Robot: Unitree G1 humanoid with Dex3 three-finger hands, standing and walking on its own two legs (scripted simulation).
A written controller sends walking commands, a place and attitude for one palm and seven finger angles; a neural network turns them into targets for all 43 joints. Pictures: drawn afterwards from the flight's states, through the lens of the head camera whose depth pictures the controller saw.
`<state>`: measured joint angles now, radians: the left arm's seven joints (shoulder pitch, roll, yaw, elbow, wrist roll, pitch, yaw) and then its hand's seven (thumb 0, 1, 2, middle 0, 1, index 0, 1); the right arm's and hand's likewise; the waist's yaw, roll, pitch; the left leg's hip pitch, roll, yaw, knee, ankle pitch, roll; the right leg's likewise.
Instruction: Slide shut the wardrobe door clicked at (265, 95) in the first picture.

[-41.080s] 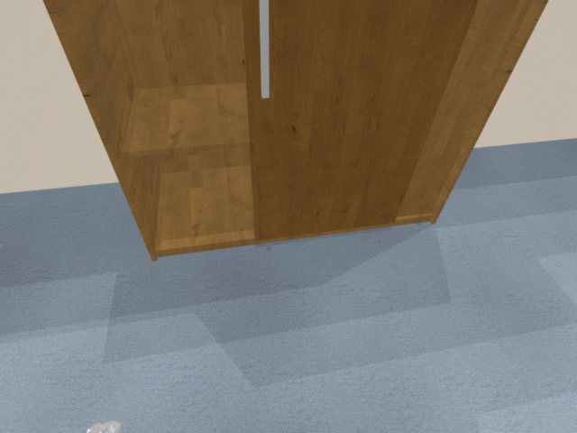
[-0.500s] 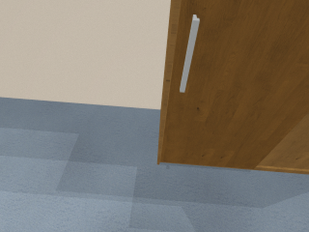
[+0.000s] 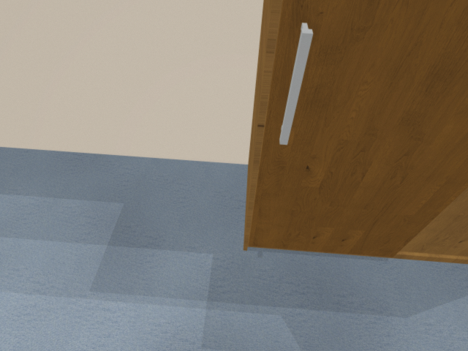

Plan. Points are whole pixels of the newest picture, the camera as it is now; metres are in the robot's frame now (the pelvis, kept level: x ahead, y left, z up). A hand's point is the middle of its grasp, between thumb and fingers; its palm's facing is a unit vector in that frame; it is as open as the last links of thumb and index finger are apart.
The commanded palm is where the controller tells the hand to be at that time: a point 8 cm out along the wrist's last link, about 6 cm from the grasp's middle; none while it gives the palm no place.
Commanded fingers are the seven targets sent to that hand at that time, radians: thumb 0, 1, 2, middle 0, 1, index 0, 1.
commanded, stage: look to check the result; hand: right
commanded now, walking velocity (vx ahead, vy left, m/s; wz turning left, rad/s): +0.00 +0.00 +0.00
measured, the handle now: (292, 91) +0.63 -0.09 +0.11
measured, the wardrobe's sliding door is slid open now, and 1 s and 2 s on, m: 0.00 0.00 0.00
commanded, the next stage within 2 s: stand and wait in 0.24 s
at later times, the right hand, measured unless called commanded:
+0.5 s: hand out of the picture +0.09 -0.22 -0.16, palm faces -0.03 +0.94 -0.33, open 7.4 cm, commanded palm none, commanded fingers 0.00 -0.90 -0.90 0.20 0.30 0.20 0.30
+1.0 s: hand out of the picture +0.09 -0.22 -0.16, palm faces -0.04 +0.94 -0.34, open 7.4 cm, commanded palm none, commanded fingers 0.00 -0.90 -0.90 0.20 0.30 0.20 0.30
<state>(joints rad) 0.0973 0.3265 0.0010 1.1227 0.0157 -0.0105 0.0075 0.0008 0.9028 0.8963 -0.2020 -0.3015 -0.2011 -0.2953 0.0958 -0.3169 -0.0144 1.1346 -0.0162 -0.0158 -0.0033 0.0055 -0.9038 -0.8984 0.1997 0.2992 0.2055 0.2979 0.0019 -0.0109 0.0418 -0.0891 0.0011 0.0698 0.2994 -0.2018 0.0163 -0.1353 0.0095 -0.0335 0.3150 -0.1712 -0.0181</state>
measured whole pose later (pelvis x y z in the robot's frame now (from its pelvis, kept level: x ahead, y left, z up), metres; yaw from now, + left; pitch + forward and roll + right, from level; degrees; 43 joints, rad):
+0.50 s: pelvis +0.01 +0.02 +0.00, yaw +1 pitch -1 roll +0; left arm 0.10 0.33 0.00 1.13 0.01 -0.01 0.01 0.00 0.90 0.90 -0.20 -0.30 -0.20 -0.30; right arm 0.09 -0.31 -0.01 1.13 -0.02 -0.02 -0.01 0.01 -0.90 -0.90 0.20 0.30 0.21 0.30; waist 0.00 -0.01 0.04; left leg -0.06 -0.02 0.06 0.28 -0.21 0.04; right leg -0.10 -0.01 -0.04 0.29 -0.18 0.01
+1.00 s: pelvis +0.00 +0.02 +0.00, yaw +1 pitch -1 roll +0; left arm 0.12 0.32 0.00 1.13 0.01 0.00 0.01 0.00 0.90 0.90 -0.20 -0.30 -0.20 -0.30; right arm 0.10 -0.32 -0.01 1.14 -0.01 -0.02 -0.01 0.01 -0.90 -0.90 0.20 0.30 0.21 0.30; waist 0.01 -0.01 0.05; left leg -0.06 -0.04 0.06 0.27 -0.19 0.05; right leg -0.10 -0.03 -0.04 0.30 -0.17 0.02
